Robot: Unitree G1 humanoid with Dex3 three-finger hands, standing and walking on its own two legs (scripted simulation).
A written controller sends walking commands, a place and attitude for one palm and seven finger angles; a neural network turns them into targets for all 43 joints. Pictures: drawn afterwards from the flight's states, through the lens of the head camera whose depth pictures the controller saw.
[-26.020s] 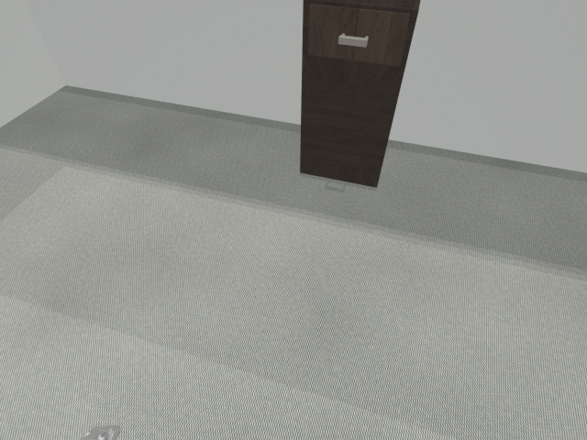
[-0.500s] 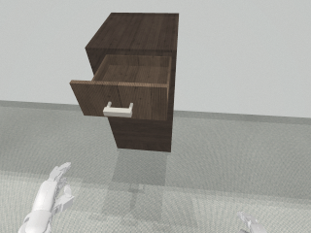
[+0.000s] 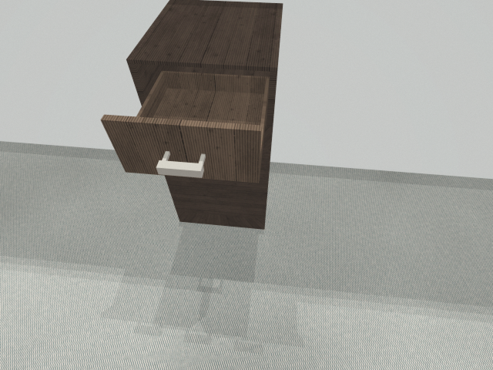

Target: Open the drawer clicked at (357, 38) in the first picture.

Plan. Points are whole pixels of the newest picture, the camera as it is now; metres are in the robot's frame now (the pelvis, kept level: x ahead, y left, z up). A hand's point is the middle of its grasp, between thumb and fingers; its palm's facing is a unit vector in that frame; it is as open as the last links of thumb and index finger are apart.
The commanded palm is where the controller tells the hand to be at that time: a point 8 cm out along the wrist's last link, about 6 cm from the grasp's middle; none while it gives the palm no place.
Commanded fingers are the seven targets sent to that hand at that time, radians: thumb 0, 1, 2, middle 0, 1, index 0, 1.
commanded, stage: let the arm hang, fingers relaxed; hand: left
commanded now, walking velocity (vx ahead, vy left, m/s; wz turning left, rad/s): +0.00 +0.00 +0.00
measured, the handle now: (182, 162) +0.56 +0.19 -0.05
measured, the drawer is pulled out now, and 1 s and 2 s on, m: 0.24 0.24 0.24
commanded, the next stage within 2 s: look to check the result in 0.46 s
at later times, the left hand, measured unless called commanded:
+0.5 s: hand out of the picture +0.01 +0.17 -0.17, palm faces +0.03 -0.98 -0.20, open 7.3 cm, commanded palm none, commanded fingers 0.00 0.90 0.90 -0.20 -0.30 -0.20 -0.30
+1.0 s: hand out of the picture +0.03 +0.17 -0.17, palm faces +0.02 -0.98 -0.21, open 7.3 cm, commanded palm none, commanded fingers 0.00 0.90 0.90 -0.20 -0.30 -0.20 -0.30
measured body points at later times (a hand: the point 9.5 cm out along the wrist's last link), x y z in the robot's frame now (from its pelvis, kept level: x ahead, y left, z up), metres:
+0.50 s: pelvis +0.01 +0.00 +0.00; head +0.02 -0.01 +0.45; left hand +0.01 +0.22 -0.16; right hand -0.01 -0.21 -0.16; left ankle +0.01 +0.13 -0.74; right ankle +0.04 -0.10 -0.74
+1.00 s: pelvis +0.02 -0.01 +0.00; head +0.05 -0.02 +0.45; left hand +0.03 +0.22 -0.15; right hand +0.00 -0.22 -0.16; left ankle +0.01 +0.13 -0.74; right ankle +0.04 -0.10 -0.74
